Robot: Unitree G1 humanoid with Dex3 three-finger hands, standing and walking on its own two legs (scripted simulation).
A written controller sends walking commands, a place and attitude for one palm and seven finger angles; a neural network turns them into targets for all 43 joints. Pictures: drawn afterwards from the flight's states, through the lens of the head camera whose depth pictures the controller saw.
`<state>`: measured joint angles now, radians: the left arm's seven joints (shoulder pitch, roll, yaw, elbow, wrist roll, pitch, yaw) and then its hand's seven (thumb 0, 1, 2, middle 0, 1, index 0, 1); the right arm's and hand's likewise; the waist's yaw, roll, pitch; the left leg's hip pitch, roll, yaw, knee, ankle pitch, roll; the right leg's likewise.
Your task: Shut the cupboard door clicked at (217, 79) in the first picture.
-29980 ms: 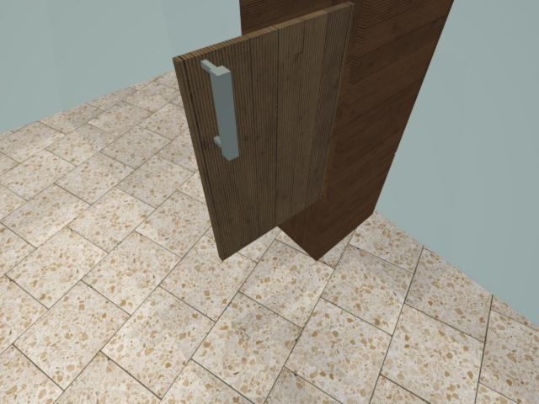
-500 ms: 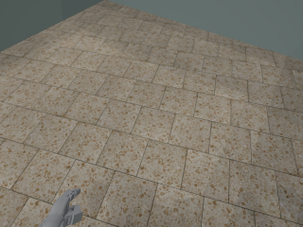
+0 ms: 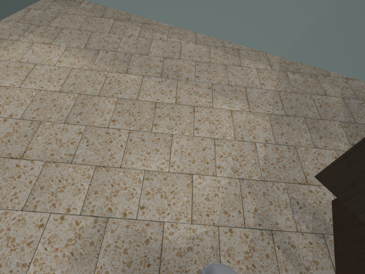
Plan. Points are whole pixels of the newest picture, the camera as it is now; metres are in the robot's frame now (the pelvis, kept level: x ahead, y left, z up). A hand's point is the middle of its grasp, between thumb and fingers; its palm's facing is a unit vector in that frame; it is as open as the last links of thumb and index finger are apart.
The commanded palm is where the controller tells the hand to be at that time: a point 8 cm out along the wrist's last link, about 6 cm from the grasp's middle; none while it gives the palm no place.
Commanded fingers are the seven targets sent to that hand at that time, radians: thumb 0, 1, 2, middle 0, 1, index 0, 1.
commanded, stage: turn to face it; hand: left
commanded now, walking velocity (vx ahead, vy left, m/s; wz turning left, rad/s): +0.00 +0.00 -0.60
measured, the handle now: out of the picture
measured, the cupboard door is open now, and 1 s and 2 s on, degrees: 55 55 55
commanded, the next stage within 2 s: take the last steps up to it in 1.38 s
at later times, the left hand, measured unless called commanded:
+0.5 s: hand (121, 264) +0.15 +0.15 -0.16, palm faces -0.29 -0.93 -0.23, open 7.4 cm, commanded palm none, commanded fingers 0.00 0.90 0.90 -0.20 -0.30 -0.20 -0.30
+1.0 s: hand (156, 222) +0.26 +0.08 -0.16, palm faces -0.58 -0.77 -0.25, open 7.4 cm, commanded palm none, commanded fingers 0.00 0.90 0.90 -0.20 -0.30 -0.20 -0.30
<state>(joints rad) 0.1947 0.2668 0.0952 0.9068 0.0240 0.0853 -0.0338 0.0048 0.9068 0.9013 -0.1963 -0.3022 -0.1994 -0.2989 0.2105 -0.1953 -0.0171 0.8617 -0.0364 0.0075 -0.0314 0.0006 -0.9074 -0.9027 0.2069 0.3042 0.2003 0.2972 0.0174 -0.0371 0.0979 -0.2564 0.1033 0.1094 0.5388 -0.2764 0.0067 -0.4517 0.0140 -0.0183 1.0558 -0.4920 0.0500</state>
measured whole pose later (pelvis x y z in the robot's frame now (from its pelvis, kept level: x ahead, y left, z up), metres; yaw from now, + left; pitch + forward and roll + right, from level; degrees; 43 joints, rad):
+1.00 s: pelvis +0.03 -0.02 -0.01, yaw -36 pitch +0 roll -1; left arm 0.12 0.25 0.07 0.88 0.03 0.05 -0.03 0.00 0.91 0.90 -0.19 -0.30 -0.20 -0.30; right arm 0.29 -0.23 -0.05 0.93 -0.02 0.03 -0.01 0.00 -0.90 -0.90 0.21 0.30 0.20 0.30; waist -0.03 0.02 0.08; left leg -0.27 0.18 0.26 0.69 -0.42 -0.04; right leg -0.25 -0.02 -0.07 0.55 -0.29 0.00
